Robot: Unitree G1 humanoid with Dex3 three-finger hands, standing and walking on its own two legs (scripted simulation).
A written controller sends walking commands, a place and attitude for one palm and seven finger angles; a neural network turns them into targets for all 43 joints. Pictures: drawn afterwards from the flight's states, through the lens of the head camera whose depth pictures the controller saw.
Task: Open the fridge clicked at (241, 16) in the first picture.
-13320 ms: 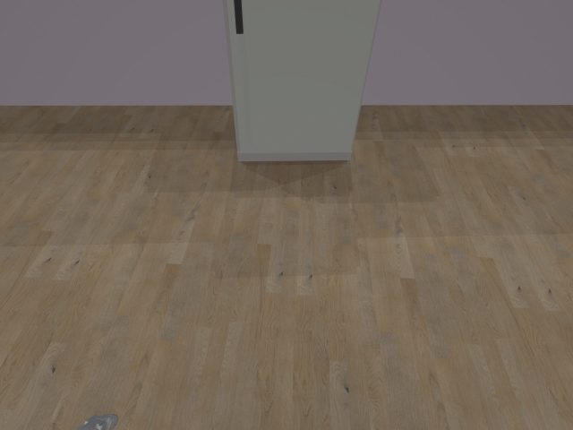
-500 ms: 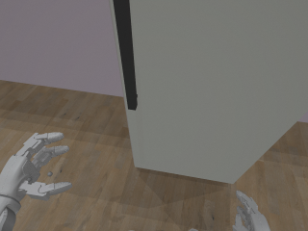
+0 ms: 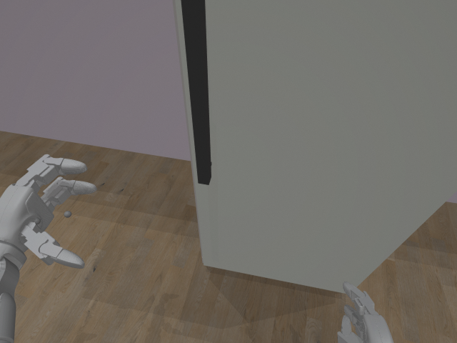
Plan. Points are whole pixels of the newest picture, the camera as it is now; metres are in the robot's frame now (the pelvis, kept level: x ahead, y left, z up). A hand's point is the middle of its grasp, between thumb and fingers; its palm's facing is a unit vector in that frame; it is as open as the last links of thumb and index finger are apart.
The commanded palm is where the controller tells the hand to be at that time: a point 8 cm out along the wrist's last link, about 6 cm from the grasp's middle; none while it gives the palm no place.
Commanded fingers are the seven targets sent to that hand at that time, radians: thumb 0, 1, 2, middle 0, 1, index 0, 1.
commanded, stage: raise the hand to about handle height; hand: left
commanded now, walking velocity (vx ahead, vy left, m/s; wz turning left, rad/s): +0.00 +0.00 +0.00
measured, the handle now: (202, 87) +0.50 +0.11 +0.20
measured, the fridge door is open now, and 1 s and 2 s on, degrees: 0 0 0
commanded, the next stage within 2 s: move the hooked fingers beside the handle in 0.64 s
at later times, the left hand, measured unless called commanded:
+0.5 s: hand (83, 197) +0.28 +0.25 +0.14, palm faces -0.03 -1.00 -0.08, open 14.0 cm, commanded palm +0.25 +0.30 +0.14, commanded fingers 0.00 -0.50 0.30 -0.30 -1.20 -0.30 -1.20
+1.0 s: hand (94, 190) +0.30 +0.25 +0.13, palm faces -0.02 -1.00 -0.04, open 14.0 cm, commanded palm +0.27 +0.29 +0.14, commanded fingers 0.00 -0.50 0.30 -0.30 -1.20 -0.30 -1.20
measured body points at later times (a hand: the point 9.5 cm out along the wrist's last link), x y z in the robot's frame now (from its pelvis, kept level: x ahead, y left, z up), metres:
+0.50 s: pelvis +0.01 -0.02 +0.01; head +0.02 -0.02 +0.46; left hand +0.28 +0.31 +0.14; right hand +0.17 -0.26 -0.06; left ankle -0.03 +0.07 -0.72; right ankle +0.03 -0.14 -0.72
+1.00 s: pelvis -0.01 -0.03 +0.01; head +0.00 -0.04 +0.46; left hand +0.30 +0.30 +0.14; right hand +0.15 -0.27 -0.07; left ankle -0.03 +0.07 -0.72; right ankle +0.03 -0.14 -0.72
